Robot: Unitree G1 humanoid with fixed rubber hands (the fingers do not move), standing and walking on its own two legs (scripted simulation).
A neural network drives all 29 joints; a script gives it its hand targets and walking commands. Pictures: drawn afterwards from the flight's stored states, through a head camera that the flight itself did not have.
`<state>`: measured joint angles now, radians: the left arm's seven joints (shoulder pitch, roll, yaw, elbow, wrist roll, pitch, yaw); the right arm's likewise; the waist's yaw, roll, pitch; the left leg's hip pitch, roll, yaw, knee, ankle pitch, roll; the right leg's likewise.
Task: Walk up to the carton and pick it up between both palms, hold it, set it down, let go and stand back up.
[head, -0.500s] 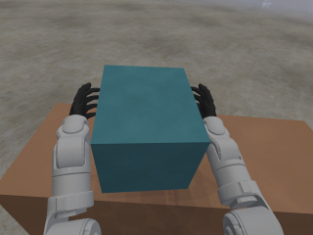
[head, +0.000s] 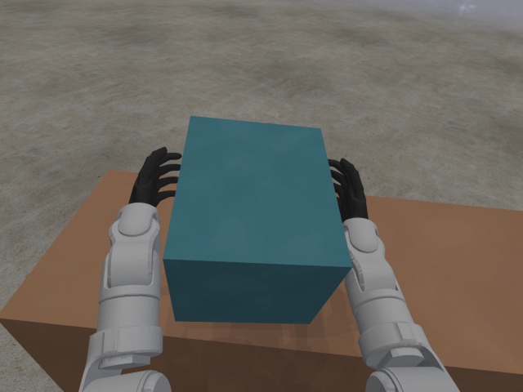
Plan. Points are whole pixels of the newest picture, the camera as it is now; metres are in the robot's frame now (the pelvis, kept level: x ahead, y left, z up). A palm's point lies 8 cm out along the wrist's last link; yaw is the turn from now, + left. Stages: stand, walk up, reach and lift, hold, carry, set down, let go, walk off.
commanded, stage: set down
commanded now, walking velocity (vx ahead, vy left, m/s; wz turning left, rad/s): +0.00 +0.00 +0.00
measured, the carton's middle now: (250, 221) +0.37 +0.00 +0.11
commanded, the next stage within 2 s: none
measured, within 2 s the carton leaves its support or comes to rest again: neither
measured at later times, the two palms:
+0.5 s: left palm (165, 209) +0.39 +0.14 +0.12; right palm (355, 216) +0.37 -0.17 +0.13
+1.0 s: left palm (182, 214) +0.40 +0.12 +0.10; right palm (363, 225) +0.37 -0.19 +0.10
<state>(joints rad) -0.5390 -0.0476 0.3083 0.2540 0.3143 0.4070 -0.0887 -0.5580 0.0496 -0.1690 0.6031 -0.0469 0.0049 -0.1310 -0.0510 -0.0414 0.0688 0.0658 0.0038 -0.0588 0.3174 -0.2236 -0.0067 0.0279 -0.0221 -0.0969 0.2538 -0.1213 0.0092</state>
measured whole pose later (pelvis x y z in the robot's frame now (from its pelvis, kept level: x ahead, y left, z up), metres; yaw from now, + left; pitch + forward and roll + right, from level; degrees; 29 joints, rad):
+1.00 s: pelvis +0.01 +0.00 +0.00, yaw -1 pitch -3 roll -1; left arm -0.62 -0.05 0.31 0.64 0.30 0.15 0.01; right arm -0.61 0.03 -0.32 0.85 -0.14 -0.18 -0.08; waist -0.06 -0.04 0.04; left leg -0.03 0.02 -0.04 0.31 -0.22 -0.01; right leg -0.07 -0.01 -0.08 0.23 -0.10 0.00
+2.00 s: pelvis +0.02 +0.00 +0.00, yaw -3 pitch +8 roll -1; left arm -0.68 -0.03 0.39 0.99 0.30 -0.15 0.06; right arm -0.67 0.05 -0.51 0.98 -0.35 -0.31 -0.04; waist -0.07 0.01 -0.05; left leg -0.26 0.02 -0.02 0.34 -0.22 -0.01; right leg -0.30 0.00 -0.06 0.25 -0.09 0.00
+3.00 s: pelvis +0.01 -0.01 +0.00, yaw -2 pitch +16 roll -1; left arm -0.74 0.01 0.48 1.18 0.36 -0.39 0.07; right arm -0.70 0.08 -0.63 1.05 -0.49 -0.47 -0.06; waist -0.07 0.02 -0.08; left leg -0.44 0.02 -0.03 0.36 -0.20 -0.02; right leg -0.48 -0.01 -0.07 0.28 -0.07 -0.01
